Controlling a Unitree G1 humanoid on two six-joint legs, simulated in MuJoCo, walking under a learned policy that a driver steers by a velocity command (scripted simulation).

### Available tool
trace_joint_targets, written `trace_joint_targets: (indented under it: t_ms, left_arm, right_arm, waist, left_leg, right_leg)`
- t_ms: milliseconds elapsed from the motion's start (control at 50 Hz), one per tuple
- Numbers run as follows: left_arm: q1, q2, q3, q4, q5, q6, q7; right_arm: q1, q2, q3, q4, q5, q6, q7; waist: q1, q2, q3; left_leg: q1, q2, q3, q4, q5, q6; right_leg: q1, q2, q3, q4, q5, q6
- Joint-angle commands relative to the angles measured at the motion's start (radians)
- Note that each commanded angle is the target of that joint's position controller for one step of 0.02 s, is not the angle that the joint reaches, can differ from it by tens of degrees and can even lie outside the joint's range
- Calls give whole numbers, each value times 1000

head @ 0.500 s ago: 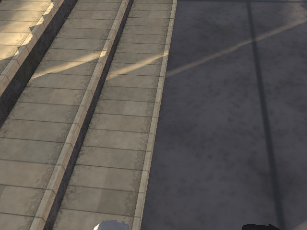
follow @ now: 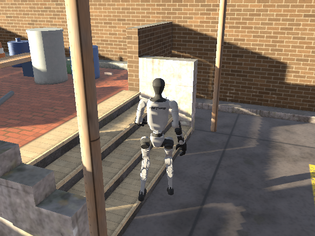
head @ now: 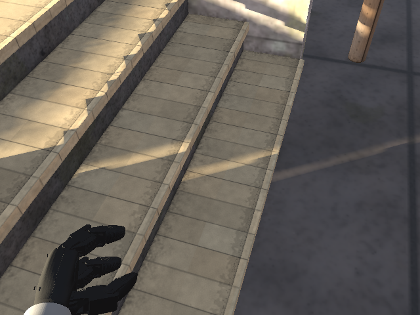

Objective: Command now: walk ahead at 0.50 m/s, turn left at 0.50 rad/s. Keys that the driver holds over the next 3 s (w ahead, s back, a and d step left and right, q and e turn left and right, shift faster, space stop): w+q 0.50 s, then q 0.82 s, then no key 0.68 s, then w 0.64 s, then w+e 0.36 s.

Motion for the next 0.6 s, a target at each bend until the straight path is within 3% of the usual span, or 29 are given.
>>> trace_joint_targets:
  t_ms: [20, 60, 80, 100, 120, 140, 160, 180, 200, 220, 240, 280, 300, 340, 360, 380, 400, 420, 440, 460, 480, 500, 520, 540, 560, 580, 600]
  left_arm:
    - [331, 55, 45, 118, -22, 38, 4]
    - [364, 51, 62, 172, -8, 37, -8]
    - [441, 45, 67, 211, 12, 32, -14]
    - [547, 54, 63, 255, 56, 15, -21]
    - [490, 130, 59, 271, 107, -1, -36]
    - [485, 231, 90, 289, 99, 6, -40]
    - [482, 213, 96, 305, 81, 19, -28]
    - [398, 249, 97, 322, 38, 11, 4]
    - [393, 86, 54, 349, 5, 2, 16]
    - [455, 22, 28, 400, 4, -10, 26]
    - [506, -28, 12, 429, 11, -16, 33]
    - [495, -40, -2, 453, 33, -9, 50]
    - [450, -33, -4, 439, 39, -1, 53]
    - [393, 36, 0, 414, 46, 16, 72]
    - [400, 104, 14, 411, 43, 18, 82]
    - [452, 130, 24, 423, 36, 26, 91]
    - [454, 152, 31, 421, 21, 23, 91]
    - [454, 186, 40, 413, 11, 25, 87]
    - [526, 225, 48, 422, 7, 35, 90]
    - [547, 272, 57, 417, 14, 46, 91]
    - [516, 274, 57, 391, 18, 50, 84]
    - [484, 256, 59, 341, 20, 34, 84]
    - [427, 128, 37, 238, 45, 1, 58]
    - [416, 141, 57, 251, 25, -40, 10]
    - [374, 129, 66, 223, -15, -47, -7]
    - [275, 95, 52, 182, -17, -45, 1]
    - [255, 71, 40, 162, 7, -48, 13]
  right_arm:
    - [-221, -84, -25, -131, -6, -2, -22]
    - [-193, -41, -19, -141, -6, 23, -15]
    - [-188, -4, -11, -140, -15, 38, -6]
    - [-202, 66, 5, -156, -28, 41, 16]
    - [-49, 163, 29, -196, -4, 27, 43]
    - [61, 102, 30, -176, 37, 22, 64]
    - [1, 41, 19, -170, 49, 29, 76]
    - [-95, 20, 25, -252, 73, 52, 46]
    - [-272, 9, 29, -274, 36, 76, 29]
    - [-389, 23, 37, -315, 13, 85, 32]
    - [-454, 34, 46, -331, 0, 86, 44]
    - [-425, 91, 72, -358, 7, 83, 79]
    - [-423, 96, 81, -376, 7, 85, 92]
    - [-481, 85, 94, -433, -12, 77, 103]
    - [-551, 103, 106, -468, -25, 69, 101]
    - [-612, 123, 117, -492, -25, 61, 102]
    - [-611, 118, 120, -481, -14, 60, 104]
    - [-587, 92, 107, -457, -18, 55, 103]
    - [-578, 56, 86, -441, -24, 51, 102]
    - [-525, 38, 76, -441, -18, 54, 106]
    - [-413, -51, 37, -417, 0, 52, 109]
    - [-269, -152, -3, -385, -3, 59, 115]
    - [-206, -313, -45, -322, -13, 63, 102]
    - [-130, -262, -31, -278, -68, 57, 84]
    - [-168, -183, -6, -253, -59, 34, 97]
    - [-194, -131, 6, -221, -30, 21, 112]
    - [-255, -105, 11, -208, -21, 9, 119]
  waist:
    - [167, 100, -70]
    - [159, 54, -26]
    - [196, 19, -34]
    - [232, -21, -54]
    - [73, -281, -93]
    - [15, -336, -160]
    - [39, -247, -124]
    - [-19, -330, -114]
    - [42, -146, -6]
    - [83, -72, 77]
    - [106, 3, 119]
    - [43, -14, 140]
    - [12, -17, 159]
    - [-11, -4, 150]
    - [4, -7, 135]
    - [28, 0, 108]
    - [43, -22, 100]
    - [37, -36, 48]
    - [37, -87, -40]
    - [-2, -201, -126]
    - [-75, -268, -189]
    - [-144, -270, -268]
    - [-63, 280, -295]
    - [-54, 251, -397]
    - [-13, 158, -217]
    - [5, 82, -16]
    - [59, 17, 47]
  left_leg:
    - [-214, 50, -48, -2, 78, 33]
    - [-198, 26, -7, 250, 0, -16]
    - [-262, -20, 53, 500, -134, -48]
    - [-441, -53, 58, 846, -211, -64]
    - [-626, -39, 29, 1160, -179, -84]
    - [-727, -22, -9, 1348, -29, -100]
    - [-841, -4, -3, 1503, 35, -95]
    - [-941, 92, -55, 1554, 61, -88]
    - [-1022, 109, -8, 1593, 98, -65]
    - [-1059, 97, -26, 1641, 134, -36]
    - [-1080, 88, -38, 1567, 140, -11]
    - [-1070, 97, -91, 1482, 180, 20]
    - [-1022, 105, -57, 1356, 209, 19]
    - [-852, 130, 31, 1084, 297, -24]
    - [-772, 158, 97, 944, 255, -39]
    - [-707, 174, 145, 843, 233, -35]
    - [-563, 180, 215, 689, 181, -11]
    - [-418, 118, 292, 583, 141, 27]
    - [-363, 36, 354, 526, 15, 54]
    - [-270, -21, 358, 460, -34, 74]
    - [-143, -79, 306, 246, -2, 120]
    - [139, -38, 30, 70, 106, 188]
    - [370, 230, -651, -355, 371, 336]
    - [385, 346, -929, -554, 441, 369]
    - [261, 343, -807, -532, 430, 323]
    - [123, 293, -666, -468, 439, 278]
    - [12, 244, -503, -442, 466, 224]
  right_leg:
    - [459, -9, -64, -306, 317, 13]
    - [524, -61, -98, -508, 480, -31]
    - [616, -84, -97, -541, 490, -65]
    - [733, -128, -14, -410, 479, -87]
    - [761, -259, 123, -183, 1031, -118]
    - [772, -409, 307, -246, 862, -254]
    - [742, -447, 310, -331, 511, -333]
    - [710, -572, 511, -483, -42, -350]
    - [653, -526, 483, -554, -296, -315]
    - [604, -486, 427, -547, -316, -290]
    - [584, -410, 298, -534, -360, -258]
    - [465, -363, 116, -529, -298, -187]
    - [367, -316, 13, -561, -299, -158]
    - [185, -219, -130, -638, -263, -155]
    - [176, -211, -163, -711, -183, -169]
    - [216, -210, -189, -756, -122, -176]
    - [214, -222, -237, -784, 36, -185]
    - [267, -201, -293, -702, 505, -195]
    - [418, -207, -305, -561, 1032, -213]
    - [526, -264, -283, -446, 1468, -230]
    - [597, -261, -276, -236, 1690, -225]
    - [424, -235, -215, 49, 1516, -186]
    - [-8, 52, -157, 470, -83, -60]
    - [-118, 124, 107, 768, -295, -49]
    - [-218, 101, 99, 839, -331, -55]
    - [-310, 83, 39, 848, -367, -66]
    - [-326, 43, 18, 794, -333, -82]
Next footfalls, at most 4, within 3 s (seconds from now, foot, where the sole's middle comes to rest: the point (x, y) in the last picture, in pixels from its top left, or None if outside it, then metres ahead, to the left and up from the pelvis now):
0.10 right None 0.15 -0.17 -0.88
0.50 left None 0.34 0.13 -0.72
0.98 right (177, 277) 0.63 0.11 -0.72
1.44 left None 0.32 0.22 -0.72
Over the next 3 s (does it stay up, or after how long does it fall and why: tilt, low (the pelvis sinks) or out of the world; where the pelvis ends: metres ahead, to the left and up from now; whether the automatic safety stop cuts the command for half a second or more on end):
stays up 0.49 0.44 0.22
